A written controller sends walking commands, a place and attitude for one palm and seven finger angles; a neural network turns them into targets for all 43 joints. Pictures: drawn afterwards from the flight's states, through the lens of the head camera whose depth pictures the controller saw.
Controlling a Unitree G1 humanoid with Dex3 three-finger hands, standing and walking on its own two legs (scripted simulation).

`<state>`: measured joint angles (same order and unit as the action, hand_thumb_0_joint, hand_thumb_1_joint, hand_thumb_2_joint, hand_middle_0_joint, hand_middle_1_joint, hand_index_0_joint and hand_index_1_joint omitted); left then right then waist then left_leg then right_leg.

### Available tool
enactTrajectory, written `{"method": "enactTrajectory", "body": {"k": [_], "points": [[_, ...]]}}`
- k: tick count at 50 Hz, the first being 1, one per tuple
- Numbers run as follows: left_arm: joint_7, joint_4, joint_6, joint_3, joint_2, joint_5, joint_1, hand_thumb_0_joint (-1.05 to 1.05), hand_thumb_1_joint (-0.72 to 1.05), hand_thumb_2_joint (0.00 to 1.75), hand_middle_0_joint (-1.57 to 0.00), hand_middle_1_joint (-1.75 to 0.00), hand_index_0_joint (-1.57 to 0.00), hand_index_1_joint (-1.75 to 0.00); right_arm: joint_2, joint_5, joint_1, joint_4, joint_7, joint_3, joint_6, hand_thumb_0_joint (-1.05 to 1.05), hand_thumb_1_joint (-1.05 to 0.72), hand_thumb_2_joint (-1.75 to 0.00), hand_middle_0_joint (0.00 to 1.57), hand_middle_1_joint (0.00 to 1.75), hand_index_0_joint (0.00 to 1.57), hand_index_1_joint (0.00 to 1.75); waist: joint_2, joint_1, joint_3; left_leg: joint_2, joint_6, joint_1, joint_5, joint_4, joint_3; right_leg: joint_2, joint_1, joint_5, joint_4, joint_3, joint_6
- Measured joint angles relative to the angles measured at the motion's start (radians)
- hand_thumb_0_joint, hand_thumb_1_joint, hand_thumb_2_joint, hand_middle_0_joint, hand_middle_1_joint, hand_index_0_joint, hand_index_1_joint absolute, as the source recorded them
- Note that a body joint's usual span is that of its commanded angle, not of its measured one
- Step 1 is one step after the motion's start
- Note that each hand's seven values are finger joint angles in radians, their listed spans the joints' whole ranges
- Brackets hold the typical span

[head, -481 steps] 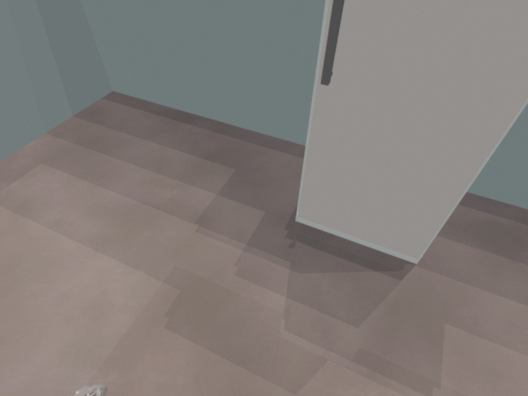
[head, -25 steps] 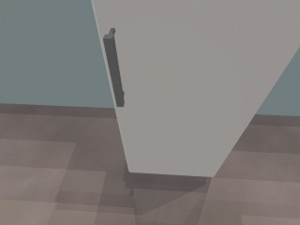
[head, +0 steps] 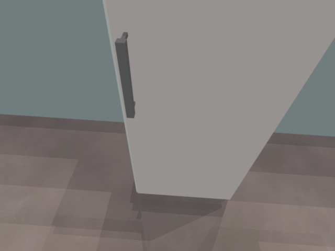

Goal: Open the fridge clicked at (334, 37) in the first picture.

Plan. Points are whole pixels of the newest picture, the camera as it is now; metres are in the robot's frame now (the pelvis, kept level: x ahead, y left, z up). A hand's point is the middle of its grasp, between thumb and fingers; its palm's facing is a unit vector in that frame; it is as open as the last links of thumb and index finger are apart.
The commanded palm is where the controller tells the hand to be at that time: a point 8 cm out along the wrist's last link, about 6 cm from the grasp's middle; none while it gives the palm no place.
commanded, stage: come to a stop and stand still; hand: left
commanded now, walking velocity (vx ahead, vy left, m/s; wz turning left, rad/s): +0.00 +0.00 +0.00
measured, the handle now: (128, 79) +0.52 +0.15 +0.14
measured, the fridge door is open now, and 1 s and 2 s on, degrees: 0 0 0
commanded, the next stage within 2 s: look again from close up in 0.14 s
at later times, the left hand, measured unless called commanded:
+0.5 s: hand out of the picture +0.08 +0.23 -0.17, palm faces +0.01 -0.97 -0.25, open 7.3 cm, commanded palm none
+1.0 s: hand out of the picture -0.01 +0.27 -0.17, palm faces -0.03 -0.96 -0.28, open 7.3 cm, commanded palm none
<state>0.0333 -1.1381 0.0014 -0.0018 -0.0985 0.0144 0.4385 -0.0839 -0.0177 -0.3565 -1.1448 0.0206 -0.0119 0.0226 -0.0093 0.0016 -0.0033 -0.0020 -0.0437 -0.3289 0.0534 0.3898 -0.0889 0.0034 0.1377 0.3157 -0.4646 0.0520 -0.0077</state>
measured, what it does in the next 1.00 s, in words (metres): stands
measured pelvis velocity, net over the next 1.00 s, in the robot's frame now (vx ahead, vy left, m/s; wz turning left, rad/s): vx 0.00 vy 0.04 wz -0.01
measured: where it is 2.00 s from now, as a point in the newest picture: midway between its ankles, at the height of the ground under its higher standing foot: outside the picture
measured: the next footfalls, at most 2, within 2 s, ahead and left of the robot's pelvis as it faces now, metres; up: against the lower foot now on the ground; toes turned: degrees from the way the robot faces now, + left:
none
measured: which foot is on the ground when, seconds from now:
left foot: down 0.00-1.00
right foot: down 0.00-1.00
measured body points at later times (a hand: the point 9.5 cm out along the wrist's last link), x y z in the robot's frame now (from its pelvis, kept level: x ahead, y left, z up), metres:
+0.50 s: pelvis +0.01 +0.02 -0.01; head +0.01 +0.04 +0.44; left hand +0.08 +0.28 -0.15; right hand +0.07 -0.24 -0.14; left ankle +0.10 +0.09 -0.74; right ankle -0.04 -0.11 -0.74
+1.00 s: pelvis +0.00 +0.04 +0.00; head +0.00 +0.06 +0.45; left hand -0.01 +0.32 -0.15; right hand +0.08 -0.24 -0.12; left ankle +0.10 +0.09 -0.74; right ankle -0.04 -0.11 -0.74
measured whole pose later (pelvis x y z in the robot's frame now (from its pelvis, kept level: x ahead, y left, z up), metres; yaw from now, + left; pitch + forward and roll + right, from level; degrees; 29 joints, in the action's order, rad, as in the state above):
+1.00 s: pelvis +0.00 +0.04 +0.00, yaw +0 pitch -2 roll -1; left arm 0.02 -1.02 0.01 0.00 -0.31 0.03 0.35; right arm -0.28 -0.01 -0.18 -1.02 -0.01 -0.02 0.02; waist -0.01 -0.01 -0.02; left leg 0.03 -0.09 -0.30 0.06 0.38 -0.11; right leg 0.04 0.10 0.29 -0.42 0.03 0.03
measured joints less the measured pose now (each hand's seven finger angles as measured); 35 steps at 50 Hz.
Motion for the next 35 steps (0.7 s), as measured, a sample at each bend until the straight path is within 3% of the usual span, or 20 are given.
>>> {"method": "enactTrajectory", "body": {"k": [4,10,14,26,35], "points": [[0.003,-0.008,0.0,-0.001,0.002,0.001,0.016,0.0,0.91,0.9,-0.2,-0.3,-0.2,-0.3,0.009,-0.003,0.018,0.003,0.003,0.002,-0.002,0.0,-0.91,-0.9,0.2,0.3,0.2,0.3,0.001,-0.004,0.012,-0.003,0.002,0.0,0.01,0.01,-0.001,-0.003,-0.002,0.006,-0.004,-0.002,-0.003],[0.005,0.044,-0.014,-0.008,-0.004,0.013,0.002,0.0,0.91,0.9,-0.2,-0.3,-0.2,-0.3,-0.058,-0.01,0.013,0.087,-0.004,-0.015,-0.01,0.02,-0.92,-0.9,0.2,0.3,0.2,0.3,0.048,0.012,-0.005,-0.017,0.002,-0.063,0.079,0.153,0.036,-0.019,0.002,0.038,-0.049,0.029,-0.003],[0.011,0.082,-0.007,0.008,-0.039,0.013,-0.025,0.01,0.91,0.9,-0.2,-0.3,-0.2,-0.3,-0.085,-0.006,0.02,0.118,-0.005,-0.025,-0.014,0.01,-0.92,-0.9,0.2,0.3,0.2,0.3,0.026,0.016,0.01,-0.017,-0.009,-0.062,0.124,0.205,0.028,-0.015,-0.006,0.071,-0.083,0.02,0.0],[0.002,0.212,-0.012,0.026,-0.162,0.011,-0.178,0.0,0.91,0.9,-0.2,-0.3,-0.2,-0.3,-0.147,-0.003,0.132,0.176,-0.01,-0.018,-0.031,0.0,-0.91,-0.9,0.2,0.3,0.2,0.3,-0.002,0.008,-0.008,-0.006,-0.031,-0.028,0.105,0.155,-0.005,0.001,-0.024,0.042,-0.043,-0.009,0.024],[-0.013,0.212,0.002,0.024,-0.214,0.014,-0.184,0.0,0.91,0.9,-0.2,-0.3,-0.2,-0.3,-0.189,-0.004,0.183,0.182,-0.026,-0.014,-0.021,0.0,-0.9,-0.9,0.2,0.3,0.2,0.3,0.002,0.001,-0.012,0.017,-0.046,-0.006,0.056,0.075,-0.019,0.022,-0.023,0.01,-0.005,-0.018,0.033]]}}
